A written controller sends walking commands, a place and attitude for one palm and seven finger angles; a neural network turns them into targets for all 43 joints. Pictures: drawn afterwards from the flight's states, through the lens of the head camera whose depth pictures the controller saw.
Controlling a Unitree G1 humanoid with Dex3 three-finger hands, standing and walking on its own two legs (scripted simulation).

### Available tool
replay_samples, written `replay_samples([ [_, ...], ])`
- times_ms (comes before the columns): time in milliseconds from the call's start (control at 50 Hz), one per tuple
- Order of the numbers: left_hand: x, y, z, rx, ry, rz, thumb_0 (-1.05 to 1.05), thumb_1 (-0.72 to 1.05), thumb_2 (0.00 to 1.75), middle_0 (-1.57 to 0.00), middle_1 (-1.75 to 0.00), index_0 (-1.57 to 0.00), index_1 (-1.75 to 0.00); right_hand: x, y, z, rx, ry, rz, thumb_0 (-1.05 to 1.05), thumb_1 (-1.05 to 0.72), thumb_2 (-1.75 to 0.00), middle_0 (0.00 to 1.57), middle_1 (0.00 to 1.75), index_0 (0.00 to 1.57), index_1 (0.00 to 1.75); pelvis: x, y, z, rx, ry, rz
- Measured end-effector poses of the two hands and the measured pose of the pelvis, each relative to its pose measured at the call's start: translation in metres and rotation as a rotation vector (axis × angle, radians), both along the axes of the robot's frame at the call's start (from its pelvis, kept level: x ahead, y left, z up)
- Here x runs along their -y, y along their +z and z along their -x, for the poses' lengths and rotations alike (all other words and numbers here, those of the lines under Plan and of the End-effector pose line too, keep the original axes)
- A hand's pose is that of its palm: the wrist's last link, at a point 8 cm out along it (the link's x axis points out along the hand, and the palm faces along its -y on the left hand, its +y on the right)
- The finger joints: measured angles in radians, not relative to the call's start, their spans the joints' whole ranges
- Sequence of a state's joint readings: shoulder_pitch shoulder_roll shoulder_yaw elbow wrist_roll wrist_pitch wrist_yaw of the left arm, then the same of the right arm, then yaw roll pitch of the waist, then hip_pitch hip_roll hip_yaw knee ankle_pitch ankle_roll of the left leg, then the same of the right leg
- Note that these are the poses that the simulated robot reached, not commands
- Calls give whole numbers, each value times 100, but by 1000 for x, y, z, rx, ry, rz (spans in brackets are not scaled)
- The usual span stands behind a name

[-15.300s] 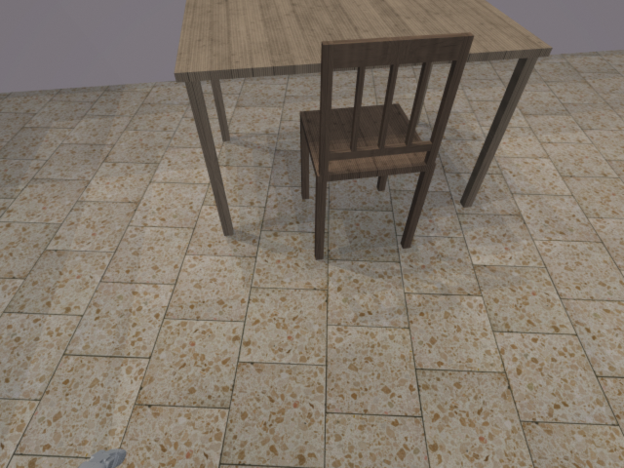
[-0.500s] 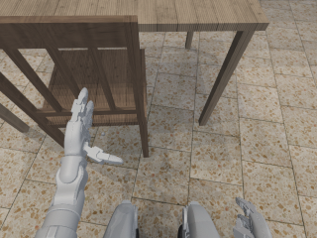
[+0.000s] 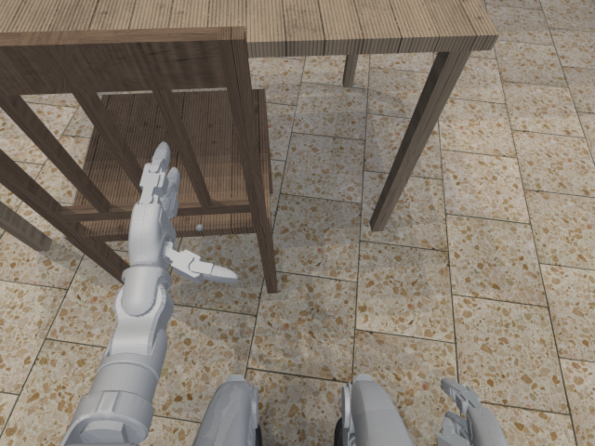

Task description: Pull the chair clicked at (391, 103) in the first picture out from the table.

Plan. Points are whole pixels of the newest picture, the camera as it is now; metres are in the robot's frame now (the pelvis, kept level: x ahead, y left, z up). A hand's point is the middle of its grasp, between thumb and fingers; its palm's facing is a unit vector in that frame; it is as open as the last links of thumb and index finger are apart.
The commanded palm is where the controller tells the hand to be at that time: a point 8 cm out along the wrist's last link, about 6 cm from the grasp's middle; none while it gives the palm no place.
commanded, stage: push the fingers through the gap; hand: left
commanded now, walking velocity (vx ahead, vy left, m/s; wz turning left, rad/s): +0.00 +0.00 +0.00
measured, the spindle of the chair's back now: (126, 158) +0.51 +0.26 +0.02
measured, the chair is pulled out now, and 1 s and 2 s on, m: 0.00 0.00 0.00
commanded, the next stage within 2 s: hook a spindle and tug to test in 1.22 s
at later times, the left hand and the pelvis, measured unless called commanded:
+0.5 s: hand (201, 194) +0.44 +0.14 +0.03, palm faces +0.07 -1.00 -0.04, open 17.0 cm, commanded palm +0.42 +0.19 +0.03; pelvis +0.00 +0.00 +0.00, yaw -1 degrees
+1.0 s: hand (205, 170) +0.49 +0.14 +0.03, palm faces +0.06 -1.00 -0.03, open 16.9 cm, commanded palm +0.45 +0.19 +0.03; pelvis +0.00 +0.01 +0.00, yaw -2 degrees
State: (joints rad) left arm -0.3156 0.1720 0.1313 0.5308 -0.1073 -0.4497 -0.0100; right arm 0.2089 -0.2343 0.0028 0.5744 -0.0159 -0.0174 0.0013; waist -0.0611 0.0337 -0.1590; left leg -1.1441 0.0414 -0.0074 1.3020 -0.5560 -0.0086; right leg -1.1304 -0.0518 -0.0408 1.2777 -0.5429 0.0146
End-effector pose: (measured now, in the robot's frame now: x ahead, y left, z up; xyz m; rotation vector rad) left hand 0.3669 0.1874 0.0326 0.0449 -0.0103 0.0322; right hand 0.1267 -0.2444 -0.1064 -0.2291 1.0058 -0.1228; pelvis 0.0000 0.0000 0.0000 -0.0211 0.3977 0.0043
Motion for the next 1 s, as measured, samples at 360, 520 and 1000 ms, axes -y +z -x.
replay_samples([
  [360,-1,-1,-35,-6,22,1,-1,-50,30,-6,-8,-6,-8,14,-5,39,-105,-56,21,1,-91,-90,20,30,20,30,3,0,1,-18,-8,-3],
  [520,-4,0,-53,10,34,4,-1,-50,30,-6,-8,-6,-8,14,-6,52,-138,-74,30,1,-91,-90,20,30,20,30,1,-1,2,-30,-12,-1],
  [1000,-3,-3,-94,2,32,10,-1,-50,30,-6,-8,-6,-8,6,-11,90,-284,-119,22,1,-91,-90,20,30,20,30,-6,-5,0,-66,-24,6],
])
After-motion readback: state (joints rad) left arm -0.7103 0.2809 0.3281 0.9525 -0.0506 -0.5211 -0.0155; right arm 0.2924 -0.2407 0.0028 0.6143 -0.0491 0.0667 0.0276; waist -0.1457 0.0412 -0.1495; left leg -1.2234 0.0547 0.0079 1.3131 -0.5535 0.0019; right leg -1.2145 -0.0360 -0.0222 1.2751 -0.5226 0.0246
